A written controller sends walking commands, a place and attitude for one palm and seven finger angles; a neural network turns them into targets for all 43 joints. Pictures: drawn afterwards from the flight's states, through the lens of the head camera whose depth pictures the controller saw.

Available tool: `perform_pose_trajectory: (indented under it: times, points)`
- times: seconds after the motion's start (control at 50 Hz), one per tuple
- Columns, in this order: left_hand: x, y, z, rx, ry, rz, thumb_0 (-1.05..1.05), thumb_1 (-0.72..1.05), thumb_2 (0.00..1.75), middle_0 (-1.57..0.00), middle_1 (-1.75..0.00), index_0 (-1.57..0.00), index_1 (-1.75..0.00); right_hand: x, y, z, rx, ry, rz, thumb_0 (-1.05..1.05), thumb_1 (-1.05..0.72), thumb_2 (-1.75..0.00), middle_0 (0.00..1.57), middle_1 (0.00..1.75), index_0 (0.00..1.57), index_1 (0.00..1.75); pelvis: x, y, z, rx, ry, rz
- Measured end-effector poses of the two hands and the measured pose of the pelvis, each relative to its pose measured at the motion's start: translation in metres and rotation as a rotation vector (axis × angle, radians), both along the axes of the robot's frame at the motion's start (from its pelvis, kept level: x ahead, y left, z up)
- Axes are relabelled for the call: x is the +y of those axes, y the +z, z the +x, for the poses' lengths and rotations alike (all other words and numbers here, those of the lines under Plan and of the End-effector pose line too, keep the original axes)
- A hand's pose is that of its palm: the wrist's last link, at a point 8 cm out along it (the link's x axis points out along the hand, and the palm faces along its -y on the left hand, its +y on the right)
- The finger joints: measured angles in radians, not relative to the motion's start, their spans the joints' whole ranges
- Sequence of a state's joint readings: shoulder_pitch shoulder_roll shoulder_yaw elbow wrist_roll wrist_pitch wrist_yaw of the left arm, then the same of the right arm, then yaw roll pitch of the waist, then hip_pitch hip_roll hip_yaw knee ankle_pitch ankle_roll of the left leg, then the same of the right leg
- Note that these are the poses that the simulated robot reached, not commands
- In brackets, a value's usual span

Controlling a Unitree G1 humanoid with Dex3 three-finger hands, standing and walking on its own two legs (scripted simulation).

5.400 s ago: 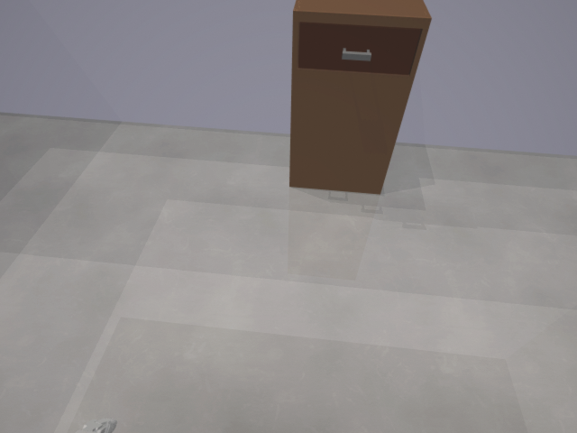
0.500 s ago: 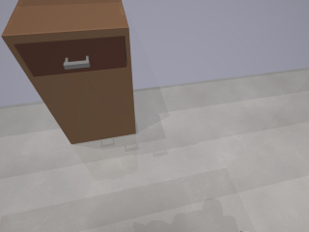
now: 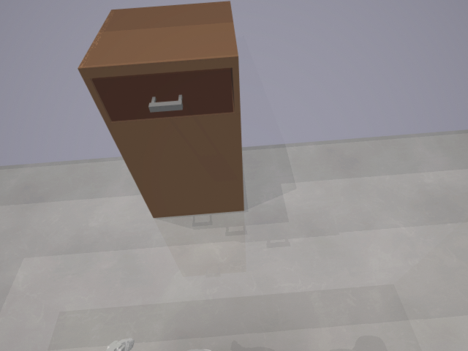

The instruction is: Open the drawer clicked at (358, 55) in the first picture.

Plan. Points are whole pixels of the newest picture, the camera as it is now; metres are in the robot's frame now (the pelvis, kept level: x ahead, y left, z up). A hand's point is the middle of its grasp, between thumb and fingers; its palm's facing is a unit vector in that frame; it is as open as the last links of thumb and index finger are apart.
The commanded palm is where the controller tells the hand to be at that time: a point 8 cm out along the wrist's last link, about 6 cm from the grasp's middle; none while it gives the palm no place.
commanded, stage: take the last steps up to it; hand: left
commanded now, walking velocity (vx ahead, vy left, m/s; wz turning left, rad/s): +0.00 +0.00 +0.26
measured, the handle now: (166, 102) +0.81 +0.25 -0.05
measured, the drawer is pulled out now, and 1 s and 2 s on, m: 0.00 0.00 0.00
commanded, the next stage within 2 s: come to a stop and stand still in 1.20 s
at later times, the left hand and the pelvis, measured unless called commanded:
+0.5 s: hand out of the picture -0.02 +0.23 -0.17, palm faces +0.13 -0.97 -0.18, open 7.4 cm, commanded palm none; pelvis +0.03 +0.04 +0.01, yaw +5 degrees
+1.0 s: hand (163, 319) +0.21 +0.17 -0.16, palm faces +0.10 -0.97 -0.20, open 7.2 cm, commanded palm none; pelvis +0.18 -0.01 +0.01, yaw +4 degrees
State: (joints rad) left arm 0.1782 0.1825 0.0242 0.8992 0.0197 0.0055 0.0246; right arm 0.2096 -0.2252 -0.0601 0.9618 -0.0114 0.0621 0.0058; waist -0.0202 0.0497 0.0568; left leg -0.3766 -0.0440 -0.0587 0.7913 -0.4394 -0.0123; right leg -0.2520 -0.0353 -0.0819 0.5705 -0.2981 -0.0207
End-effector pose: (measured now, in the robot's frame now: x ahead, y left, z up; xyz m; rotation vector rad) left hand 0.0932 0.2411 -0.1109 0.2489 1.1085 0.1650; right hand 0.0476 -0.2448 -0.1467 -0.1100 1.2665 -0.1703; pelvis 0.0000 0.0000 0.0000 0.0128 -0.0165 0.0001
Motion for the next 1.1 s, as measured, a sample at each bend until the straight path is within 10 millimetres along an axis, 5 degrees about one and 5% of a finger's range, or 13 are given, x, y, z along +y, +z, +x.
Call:
perform_pose_trajectory:
  times: [0.2, 0.34, 0.42, 0.56, 0.74, 0.82, 0.94, 1.1]
  points:
    - [-0.004, -0.005, -0.067, 0.083, 0.124, -0.044, 0.01, 0.92, 0.90, -0.20, -0.30, -0.20, -0.30, -0.004, 0.014, -0.001, 0.054, 0.087, -0.026, 0.01, -0.91, -0.90, 0.20, 0.30, 0.20, 0.30, 0.001, 0.010, -0.005, -0.008, 0.075, 0.010]
    - [0.024, -0.032, -0.135, 0.249, 0.224, -0.095, 0.01, 0.91, 0.90, -0.20, -0.30, -0.20, -0.30, 0.028, 0.019, 0.025, -0.012, 0.159, -0.068, 0.01, -0.91, -0.90, 0.20, 0.30, 0.20, 0.30, 0.027, 0.001, 0.003, 0.003, 0.097, -0.025]
    - [0.032, -0.034, -0.145, 0.352, 0.218, -0.112, 0.01, 0.91, 0.90, -0.20, -0.30, -0.20, -0.29, 0.048, 0.024, 0.019, -0.018, 0.132, -0.061, 0.00, -0.91, -0.90, 0.20, 0.30, 0.20, 0.30, 0.035, 0.005, 0.014, -0.006, 0.081, -0.021]
    - [0.033, -0.023, -0.085, 0.291, 0.185, -0.119, 0.01, 0.91, 0.90, -0.19, -0.30, -0.20, -0.29, 0.064, 0.021, -0.015, 0.136, 0.071, -0.010, 0.00, -0.90, -0.90, 0.20, 0.30, 0.20, 0.30, 0.036, 0.013, 0.045, -0.002, 0.078, -0.015]
    - [0.001, -0.029, 0.060, 0.126, 0.071, -0.086, 0.01, 0.91, 0.90, -0.19, -0.30, -0.20, -0.29, 0.042, -0.004, -0.022, 0.310, -0.031, 0.049, 0.01, -0.90, -0.90, 0.20, 0.30, 0.21, 0.30, 0.004, -0.007, 0.108, 0.000, 0.056, 0.008]
    - [-0.016, -0.028, 0.096, 0.040, 0.088, -0.084, 0.01, 0.91, 0.90, -0.19, -0.30, -0.20, -0.29, 0.019, -0.011, 0.016, 0.311, -0.008, 0.040, 0.01, -0.90, -0.90, 0.20, 0.30, 0.20, 0.30, -0.009, -0.011, 0.130, -0.017, 0.067, -0.010]
    - [-0.020, -0.018, 0.105, 0.081, 0.126, -0.069, -0.01, 0.94, 0.90, -0.20, -0.30, -0.20, -0.29, -0.003, 0.007, 0.130, 0.095, 0.042, -0.011, 0.01, -0.91, -0.90, 0.20, 0.30, 0.20, 0.30, -0.014, 0.005, 0.166, -0.012, 0.075, -0.022]
    - [-0.021, -0.031, 0.103, 0.196, 0.173, -0.145, 0.00, 0.92, 0.90, -0.20, -0.30, -0.20, -0.29, 0.017, 0.028, 0.254, -0.097, 0.129, -0.034, 0.00, -0.91, -0.90, 0.20, 0.30, 0.20, 0.30, 0.001, 0.008, 0.216, -0.005, 0.075, -0.047]
